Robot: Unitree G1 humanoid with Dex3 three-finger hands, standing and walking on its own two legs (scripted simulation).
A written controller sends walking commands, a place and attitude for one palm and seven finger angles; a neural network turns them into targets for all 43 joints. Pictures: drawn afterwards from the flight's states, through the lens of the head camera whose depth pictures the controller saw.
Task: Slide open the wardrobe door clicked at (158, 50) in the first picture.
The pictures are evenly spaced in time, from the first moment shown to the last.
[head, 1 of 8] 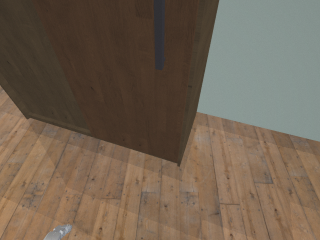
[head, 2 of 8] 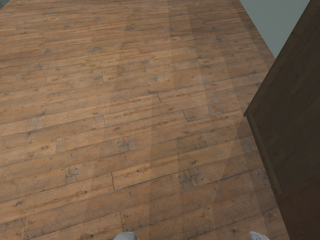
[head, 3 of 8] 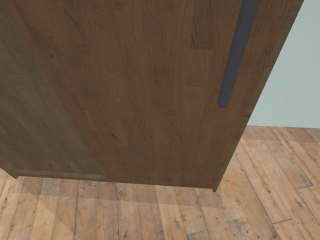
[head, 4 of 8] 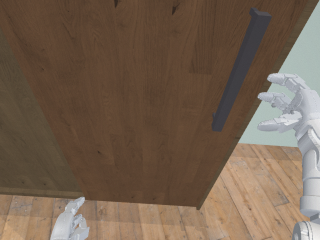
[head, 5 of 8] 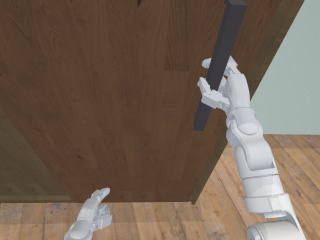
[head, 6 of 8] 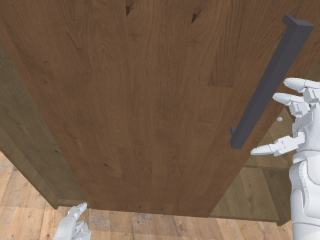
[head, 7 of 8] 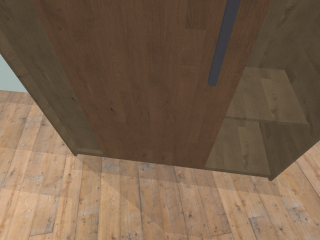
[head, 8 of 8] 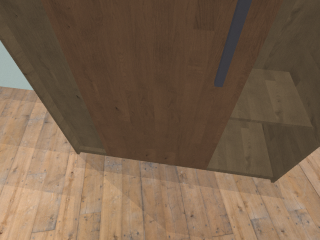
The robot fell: no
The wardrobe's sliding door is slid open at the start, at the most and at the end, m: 0.00 0.44 0.43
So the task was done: yes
